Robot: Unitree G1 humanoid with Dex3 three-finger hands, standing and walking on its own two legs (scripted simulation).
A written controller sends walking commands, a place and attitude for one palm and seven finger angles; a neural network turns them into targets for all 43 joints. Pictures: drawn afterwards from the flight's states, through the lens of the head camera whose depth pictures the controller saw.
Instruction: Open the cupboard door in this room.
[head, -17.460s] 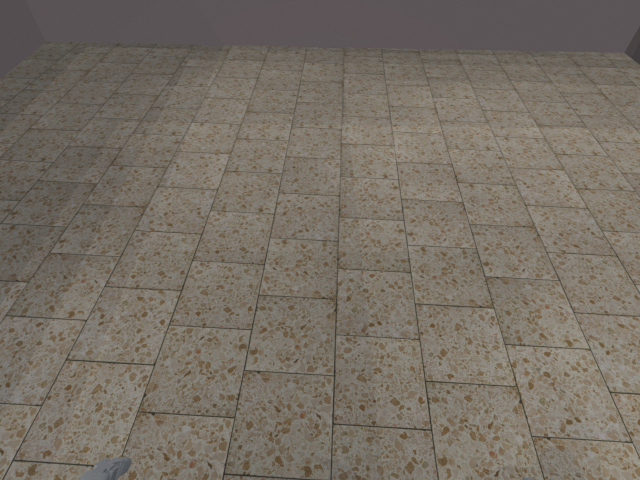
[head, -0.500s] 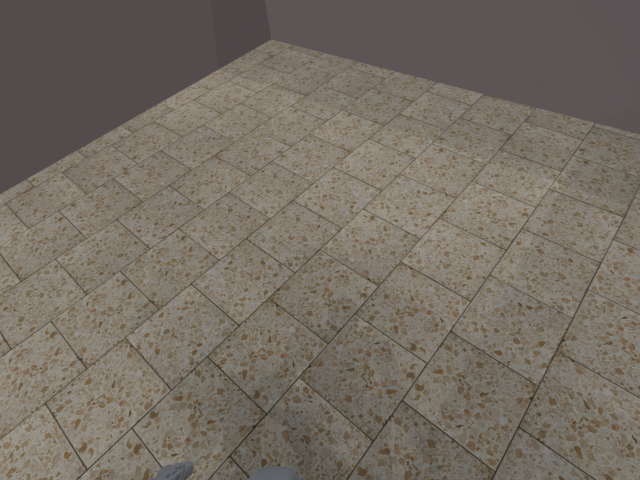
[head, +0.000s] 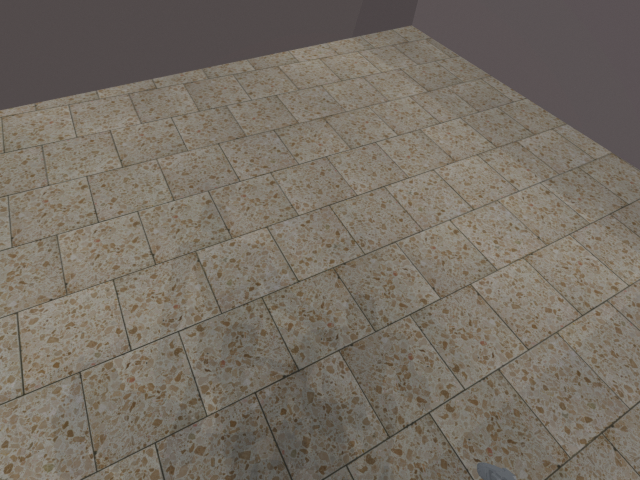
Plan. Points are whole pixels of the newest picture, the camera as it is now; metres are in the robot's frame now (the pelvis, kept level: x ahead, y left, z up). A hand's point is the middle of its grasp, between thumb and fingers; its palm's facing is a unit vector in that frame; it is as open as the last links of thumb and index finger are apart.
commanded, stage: turn or walk to find it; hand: left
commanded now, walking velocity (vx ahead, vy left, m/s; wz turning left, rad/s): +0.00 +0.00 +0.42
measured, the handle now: out of the picture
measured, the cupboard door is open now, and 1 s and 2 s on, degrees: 0 0 0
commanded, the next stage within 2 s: none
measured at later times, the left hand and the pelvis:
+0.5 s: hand out of the picture +0.07 +0.19 -0.14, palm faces +0.19 -0.95 -0.25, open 7.4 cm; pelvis -0.03 -0.02 +0.01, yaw +12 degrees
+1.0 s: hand out of the picture -0.14 +0.17 -0.17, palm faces +0.50 -0.83 -0.24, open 7.4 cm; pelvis -0.06 -0.02 +0.00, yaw +27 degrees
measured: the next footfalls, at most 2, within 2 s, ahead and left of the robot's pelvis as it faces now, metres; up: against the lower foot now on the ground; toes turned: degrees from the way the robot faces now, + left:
right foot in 0.52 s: +0.02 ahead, -0.13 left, +0.00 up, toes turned +12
left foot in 1.00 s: -0.10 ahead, +0.09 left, +0.00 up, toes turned +30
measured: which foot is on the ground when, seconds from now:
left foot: down 0.00-0.52, up 0.54-0.98, down 1.00-1.00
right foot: up 0.00-0.50, down 0.52-1.00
